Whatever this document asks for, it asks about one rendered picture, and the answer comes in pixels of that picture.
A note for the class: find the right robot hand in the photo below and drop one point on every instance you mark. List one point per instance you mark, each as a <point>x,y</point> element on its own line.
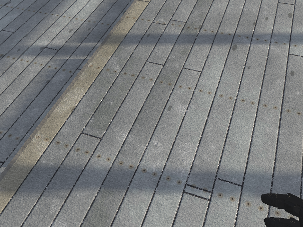
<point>290,203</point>

